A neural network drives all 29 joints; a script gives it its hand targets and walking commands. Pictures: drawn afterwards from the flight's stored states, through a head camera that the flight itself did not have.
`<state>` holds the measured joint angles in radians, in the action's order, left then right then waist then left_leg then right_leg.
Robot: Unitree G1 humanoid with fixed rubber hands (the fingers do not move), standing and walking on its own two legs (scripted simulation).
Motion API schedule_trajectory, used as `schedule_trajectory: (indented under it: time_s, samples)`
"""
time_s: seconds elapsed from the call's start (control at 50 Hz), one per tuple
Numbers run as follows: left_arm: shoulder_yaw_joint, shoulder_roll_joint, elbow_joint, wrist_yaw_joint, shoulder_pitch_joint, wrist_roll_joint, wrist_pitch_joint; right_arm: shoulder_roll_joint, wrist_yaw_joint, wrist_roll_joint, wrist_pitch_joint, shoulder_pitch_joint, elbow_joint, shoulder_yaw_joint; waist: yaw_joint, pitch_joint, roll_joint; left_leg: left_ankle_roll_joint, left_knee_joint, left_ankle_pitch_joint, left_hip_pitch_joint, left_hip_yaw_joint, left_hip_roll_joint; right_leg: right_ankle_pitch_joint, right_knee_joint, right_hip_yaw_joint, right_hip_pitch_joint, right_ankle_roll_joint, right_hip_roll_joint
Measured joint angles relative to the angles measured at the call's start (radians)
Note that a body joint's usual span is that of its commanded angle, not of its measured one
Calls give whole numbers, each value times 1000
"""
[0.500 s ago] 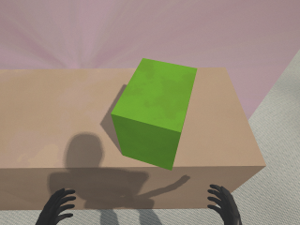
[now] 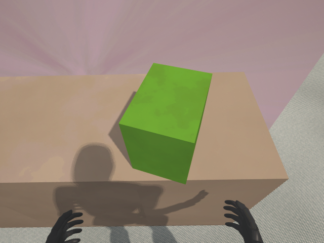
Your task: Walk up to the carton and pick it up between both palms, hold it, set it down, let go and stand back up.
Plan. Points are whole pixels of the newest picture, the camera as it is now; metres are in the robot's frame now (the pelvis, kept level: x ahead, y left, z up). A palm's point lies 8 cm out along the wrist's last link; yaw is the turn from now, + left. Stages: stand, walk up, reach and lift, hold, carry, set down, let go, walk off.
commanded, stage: let go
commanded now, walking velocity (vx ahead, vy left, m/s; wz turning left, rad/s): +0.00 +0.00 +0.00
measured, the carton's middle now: (169, 124) +0.42 -0.02 +0.01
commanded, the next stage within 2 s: stand in 0.28 s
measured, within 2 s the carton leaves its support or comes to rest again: neither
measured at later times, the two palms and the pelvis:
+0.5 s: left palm out of the picture +0.13 +0.27 -0.06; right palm out of the picture +0.12 -0.26 -0.09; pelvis +0.00 +0.00 +0.00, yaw +0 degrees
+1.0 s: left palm out of the picture +0.11 +0.28 -0.07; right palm out of the picture +0.11 -0.27 -0.09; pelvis -0.01 +0.00 +0.00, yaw +0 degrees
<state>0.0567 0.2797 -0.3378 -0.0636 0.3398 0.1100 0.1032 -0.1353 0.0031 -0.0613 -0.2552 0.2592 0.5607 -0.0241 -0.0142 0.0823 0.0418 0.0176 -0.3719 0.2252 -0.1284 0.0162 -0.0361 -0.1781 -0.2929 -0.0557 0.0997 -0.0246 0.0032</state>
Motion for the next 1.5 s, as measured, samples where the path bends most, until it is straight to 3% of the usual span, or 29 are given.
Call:
schedule_trajectory:
  time_s: [0.28,0.4,0.5,0.72,1.5]
  samples:
    - [0,-20,-32,22,-11,-31,5,-20,-21,10,-9,-32,83,12,0,-1,-4,1,0,0,0,0,-1,1,0,0,0,0,1]
    - [0,4,-75,54,-14,-81,-57,-97,-3,32,152,-36,125,13,0,-28,-20,-2,-34,20,1,0,0,-25,-46,0,5,0,0]
    - [0,21,-95,55,-14,-85,-90,-159,-4,32,202,-37,151,12,0,-38,-38,-5,-50,26,0,0,1,-35,-70,0,10,0,0]
    - [0,29,-161,56,-14,-86,-104,-196,-23,32,210,-37,160,12,0,-47,-35,-6,-59,27,0,0,1,-37,-83,0,12,0,1]
    - [0,38,-238,56,-14,-86,-117,-202,-11,33,218,-37,190,12,0,-56,-25,-8,-61,22,0,0,1,-32,-85,0,11,0,1]
